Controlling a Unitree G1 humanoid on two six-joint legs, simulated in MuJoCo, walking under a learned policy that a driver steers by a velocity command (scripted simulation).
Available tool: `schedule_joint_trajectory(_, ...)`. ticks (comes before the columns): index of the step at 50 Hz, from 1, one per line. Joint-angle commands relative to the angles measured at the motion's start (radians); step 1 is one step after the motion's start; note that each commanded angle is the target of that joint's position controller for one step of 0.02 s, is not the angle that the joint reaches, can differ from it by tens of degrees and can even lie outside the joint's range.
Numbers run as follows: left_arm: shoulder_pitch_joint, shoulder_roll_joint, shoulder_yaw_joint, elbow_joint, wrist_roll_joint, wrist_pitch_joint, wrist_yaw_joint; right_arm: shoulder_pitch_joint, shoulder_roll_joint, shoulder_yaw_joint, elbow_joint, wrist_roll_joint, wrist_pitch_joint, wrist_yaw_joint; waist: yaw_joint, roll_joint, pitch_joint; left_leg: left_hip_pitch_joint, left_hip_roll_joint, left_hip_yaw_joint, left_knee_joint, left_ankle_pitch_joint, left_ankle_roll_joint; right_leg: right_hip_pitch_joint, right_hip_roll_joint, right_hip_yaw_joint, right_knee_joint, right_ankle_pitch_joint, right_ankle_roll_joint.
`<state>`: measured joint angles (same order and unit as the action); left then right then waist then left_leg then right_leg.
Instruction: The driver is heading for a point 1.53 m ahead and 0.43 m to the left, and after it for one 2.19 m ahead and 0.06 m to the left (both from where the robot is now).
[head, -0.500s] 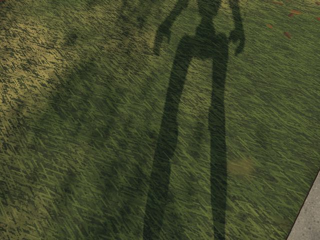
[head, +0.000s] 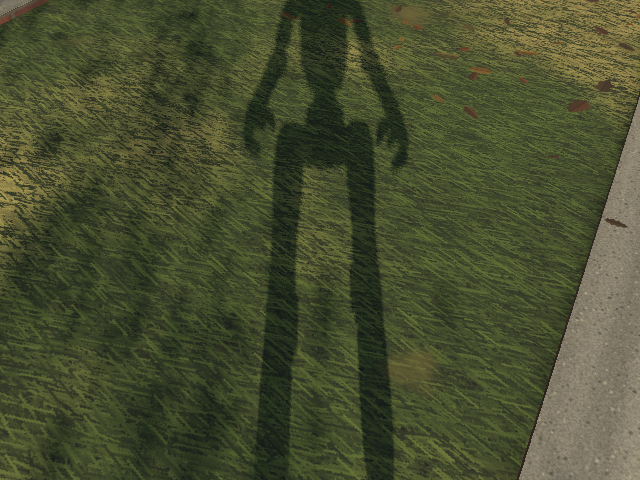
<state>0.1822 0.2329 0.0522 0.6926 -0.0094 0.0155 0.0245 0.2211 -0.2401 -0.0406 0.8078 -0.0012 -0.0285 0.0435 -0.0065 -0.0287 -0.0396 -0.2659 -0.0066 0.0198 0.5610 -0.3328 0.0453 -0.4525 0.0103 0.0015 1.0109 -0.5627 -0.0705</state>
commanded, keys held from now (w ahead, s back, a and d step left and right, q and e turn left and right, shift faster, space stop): w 0.56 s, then w+q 0.44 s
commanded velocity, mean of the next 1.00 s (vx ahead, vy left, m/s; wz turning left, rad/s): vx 0.44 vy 0.00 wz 0.12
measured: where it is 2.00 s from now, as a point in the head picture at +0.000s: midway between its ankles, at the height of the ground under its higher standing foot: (234, 341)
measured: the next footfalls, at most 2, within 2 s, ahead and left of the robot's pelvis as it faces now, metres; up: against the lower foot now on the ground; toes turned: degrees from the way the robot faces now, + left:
right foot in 0.32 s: +0.23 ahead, -0.20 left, +0.02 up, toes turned -1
left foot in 0.80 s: +0.45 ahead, +0.09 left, +0.00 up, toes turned +7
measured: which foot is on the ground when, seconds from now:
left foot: down 0.00-0.38, up 0.40-0.78, down 0.80-1.00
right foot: up 0.00-0.30, down 0.32-0.82, up 0.84-1.00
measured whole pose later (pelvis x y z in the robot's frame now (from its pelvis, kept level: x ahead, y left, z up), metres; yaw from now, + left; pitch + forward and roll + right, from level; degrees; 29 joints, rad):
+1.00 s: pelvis +0.41 +0.01 +0.01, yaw +12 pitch +2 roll -2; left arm 0.18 0.28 0.08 0.77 0.01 -0.09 0.03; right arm 0.26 -0.24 -0.04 0.87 0.01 -0.08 0.04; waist -0.02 -0.04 0.03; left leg -0.29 -0.08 -0.05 0.46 -0.21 0.08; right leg -0.56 -0.06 0.04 1.07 -0.29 -0.01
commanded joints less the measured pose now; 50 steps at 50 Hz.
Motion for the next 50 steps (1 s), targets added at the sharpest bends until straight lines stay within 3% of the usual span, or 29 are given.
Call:
schedule_joint_trajectory(1,-0.122,0.170,0.052,-0.114,-0.047,-0.042,0.003,0.076,-0.217,-0.060,-0.014,0.004,-0.027,-0.031,-0.042,0.228,0.200,0.145,0.420,-0.687,-0.449,-0.573,0.229,-0.553,-0.073,0.064,0.284,0.073,0.033)
schedule_joint_trajectory(3,-0.088,0.138,0.053,-0.080,-0.004,-0.048,0.007,0.025,-0.160,-0.039,-0.021,-0.004,-0.034,-0.051,-0.013,0.201,0.149,0.122,0.326,-0.522,-0.429,-0.407,0.163,-0.501,-0.103,0.071,0.256,0.214,0.050)
schedule_joint_trajectory(5,-0.059,0.101,0.048,-0.049,0.014,-0.060,0.000,0.038,-0.150,-0.039,-0.010,-0.005,-0.043,-0.059,-0.009,0.191,0.111,0.078,0.257,-0.370,-0.440,-0.217,0.137,-0.414,-0.108,0.041,0.211,0.347,0.073)
schedule_joint_trajectory(8,-0.082,0.052,0.028,-0.041,0.012,-0.075,-0.009,0.086,-0.151,-0.044,0.008,0.009,-0.048,-0.065,-0.030,0.145,0.069,0.076,0.213,-0.207,-0.431,0.030,0.124,-0.305,-0.112,0.010,0.001,0.461,0.097)
schedule_joint_trajectory(10,-0.115,0.033,0.016,-0.047,0.005,-0.083,-0.017,0.116,-0.170,-0.050,0.016,0.014,-0.047,-0.063,-0.050,0.145,0.058,0.082,0.217,-0.162,-0.427,0.100,0.126,-0.226,-0.100,-0.009,-0.143,0.463,0.102)
schedule_joint_trajectory(14,-0.132,0.079,0.020,-0.049,-0.014,-0.091,-0.039,0.153,-0.204,-0.059,0.025,0.029,-0.039,-0.051,-0.068,0.158,0.082,0.100,0.258,-0.168,-0.400,0.032,0.133,-0.093,-0.072,-0.037,-0.360,0.430,0.091)
schedule_joint_trajectory(16,-0.059,0.107,0.031,-0.031,-0.018,-0.095,-0.044,0.143,-0.202,-0.058,0.028,0.031,-0.028,-0.049,-0.020,0.159,0.081,0.088,0.276,-0.176,-0.350,0.007,0.116,0.024,-0.054,-0.053,-0.426,0.399,0.061)
schedule_joint_trajectory(17,-0.035,0.147,0.049,-0.007,-0.011,-0.100,-0.042,0.209,-0.159,-0.047,0.029,0.032,-0.025,-0.047,-0.032,0.072,0.042,0.038,0.226,-0.140,-0.283,0.088,0.097,0.159,-0.002,-0.088,-0.452,0.372,0.032)
schedule_joint_trajectory(18,0.043,0.164,0.070,0.021,-0.010,-0.105,-0.044,0.204,-0.127,-0.030,0.024,0.029,-0.023,-0.050,0.021,0.015,-0.034,-0.014,0.163,-0.053,-0.146,0.142,0.044,0.304,-0.008,-0.038,-0.460,0.334,-0.017)
schedule_joint_trajectory(19,0.193,0.185,0.087,0.059,0.003,-0.105,-0.044,0.153,-0.119,-0.021,0.001,0.027,-0.024,-0.053,0.105,-0.078,-0.119,-0.168,0.094,0.034,0.131,0.178,-0.023,0.504,-0.122,0.176,-0.525,0.145,-0.094)
schedule_joint_trajectory(20,0.359,0.230,0.099,0.099,0.021,-0.099,-0.041,0.075,-0.112,-0.013,-0.040,0.021,-0.031,-0.055,0.180,-0.213,-0.197,-0.308,0.028,0.015,0.455,-0.030,-0.044,0.604,-0.283,0.494,-0.682,-0.078,-0.178)
schedule_joint_trajectory(21,0.319,0.228,0.083,0.095,0.033,-0.111,-0.039,0.012,-0.105,-0.018,-0.073,0.024,-0.047,-0.051,0.152,-0.208,-0.123,-0.418,0.033,-0.107,0.630,-0.140,-0.013,0.547,-0.358,0.659,-0.802,-0.100,-0.201)
schedule_joint_trajectory(22,0.219,0.209,0.072,0.069,0.035,-0.118,-0.036,-0.014,-0.112,-0.021,-0.084,0.036,-0.060,-0.044,0.115,-0.165,-0.030,-0.458,0.073,-0.116,0.670,-0.079,0.015,0.459,-0.357,0.596,-0.813,0.000,-0.195)
schedule_joint_trajectory(23,0.152,0.171,0.062,0.059,0.031,-0.122,-0.034,-0.029,-0.108,-0.020,-0.079,0.034,-0.066,-0.040,0.083,-0.119,0.022,-0.443,0.109,-0.106,0.638,-0.009,0.027,0.378,-0.316,0.482,-0.811,0.126,-0.191)
schedule_joint_trajectory(25,0.083,0.116,0.052,0.058,0.023,-0.122,-0.032,-0.005,-0.106,-0.027,-0.056,0.021,-0.063,-0.036,0.035,-0.147,0.037,-0.369,0.139,-0.090,0.551,0.056,0.008,0.301,-0.232,0.328,-0.833,0.205,-0.182)
schedule_joint_trajectory(27,0.088,0.096,0.052,0.069,0.015,-0.115,-0.020,-0.014,-0.089,-0.022,-0.040,0.021,-0.057,-0.032,0.026,-0.135,0.056,-0.333,0.130,-0.060,0.453,0.089,-0.031,0.272,-0.197,0.253,-0.854,0.265,-0.188)
schedule_joint_trajectory(29,0.108,0.117,0.061,0.084,0.007,-0.112,-0.007,-0.086,-0.064,-0.008,-0.050,0.012,-0.054,-0.032,0.034,-0.079,0.082,-0.324,0.120,-0.040,0.283,0.135,-0.063,0.262,-0.197,0.193,-0.860,0.331,-0.193)
schedule_joint_trajectory(31,0.096,0.153,0.073,0.090,0.007,-0.113,-0.001,-0.121,-0.039,0.008,-0.045,0.012,-0.052,-0.024,0.036,-0.083,0.077,-0.262,0.102,-0.026,0.128,0.236,-0.079,0.248,-0.193,0.119,-0.849,0.380,-0.187)
schedule_joint_trajectory(35,0.110,0.167,0.080,0.117,0.003,-0.129,-0.005,-0.180,-0.075,0.014,-0.051,0.031,-0.046,-0.004,0.051,-0.091,0.083,-0.179,0.097,-0.054,0.013,0.378,-0.066,0.239,-0.245,0.054,-0.807,0.390,-0.174)
schedule_joint_trajectory(37,0.116,0.168,0.081,0.126,0.001,-0.130,-0.007,-0.206,-0.096,0.011,-0.055,0.028,-0.049,0.006,0.048,-0.062,0.096,-0.168,0.093,-0.047,-0.011,0.366,-0.033,0.256,-0.259,0.028,-0.754,0.383,-0.154)
schedule_joint_trajectory(39,0.106,0.162,0.077,0.125,0.003,-0.123,-0.008,-0.145,-0.119,-0.001,-0.027,0.021,-0.050,0.012,0.008,-0.024,0.070,-0.065,0.067,-0.005,-0.027,0.317,-0.002,0.251,-0.234,-0.024,-0.620,0.439,-0.124)
schedule_joint_trajectory(40,0.114,0.135,0.067,0.123,0.013,-0.117,-0.009,-0.015,-0.160,-0.026,0.020,0.020,-0.050,0.010,-0.041,0.015,0.012,0.073,0.034,0.005,-0.036,0.286,0.013,0.229,-0.177,-0.080,-0.417,0.534,-0.100)
schedule_joint_trajectory(41,0.119,0.097,0.053,0.091,0.036,-0.113,-0.007,0.137,-0.264,-0.061,0.056,0.014,-0.050,0.004,-0.078,0.203,-0.039,0.244,0.155,-0.188,-0.056,0.429,0.052,0.065,-0.092,-0.144,-0.048,0.401,-0.039)
schedule_joint_trajectory(42,0.248,0.028,0.030,0.078,0.053,-0.124,-0.018,0.152,-0.330,-0.061,0.039,0.005,-0.050,0.004,0.011,0.389,-0.120,0.472,0.284,-0.530,-0.038,0.523,0.148,-0.217,0.003,-0.041,0.258,-0.013,0.033)
schedule_joint_trajectory(43,0.246,0.083,0.033,0.065,0.013,-0.137,-0.018,0.187,-0.296,-0.064,0.036,0.018,-0.056,0.014,-0.045,0.326,-0.209,0.568,0.349,-0.750,-0.225,0.170,0.243,-0.372,0.010,0.059,0.318,-0.017,0.052)
schedule_joint_trajectory(44,0.110,0.152,0.048,0.043,-0.024,-0.141,-0.011,0.149,-0.234,-0.054,0.028,0.021,-0.066,0.018,-0.072,0.193,-0.119,0.507,0.317,-0.689,-0.263,0.082,0.224,-0.433,-0.034,0.078,0.308,0.086,0.045)
schedule_joint_trajectory(45,0.035,0.165,0.049,0.018,-0.016,-0.136,0.000,0.082,-0.205,-0.044,0.016,0.019,-0.068,0.018,-0.059,0.136,-0.055,0.407,0.287,-0.606,-0.268,0.122,0.210,-0.439,-0.062,0.066,0.264,0.168,0.044)
schedule_joint_trajectory(47,0.030,0.167,0.053,0.010,0.017,-0.120,0.009,-0.007,-0.169,-0.037,-0.013,0.006,-0.070,0.005,-0.004,0.158,-0.031,0.223,0.237,-0.499,-0.276,0.283,0.207,-0.299,-0.115,0.093,0.130,0.261,0.064)
schedule_joint_trajectory(50,-0.016,0.137,0.052,-0.006,0.023,-0.107,0.007,0.015,-0.168,-0.042,-0.017,0.012,-0.072,-0.019,0.004,0.123,-0.023,0.168,0.190,-0.415,-0.312,0.404,0.188,-0.253,-0.099,0.078,-0.022,0.338,0.081)
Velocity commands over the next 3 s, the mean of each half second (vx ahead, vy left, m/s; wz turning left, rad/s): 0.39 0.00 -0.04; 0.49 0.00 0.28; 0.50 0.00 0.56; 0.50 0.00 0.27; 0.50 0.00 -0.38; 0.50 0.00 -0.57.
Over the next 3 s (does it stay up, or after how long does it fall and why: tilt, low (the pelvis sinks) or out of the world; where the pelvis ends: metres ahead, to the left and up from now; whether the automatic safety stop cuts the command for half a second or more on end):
stays up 1.41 0.48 0.01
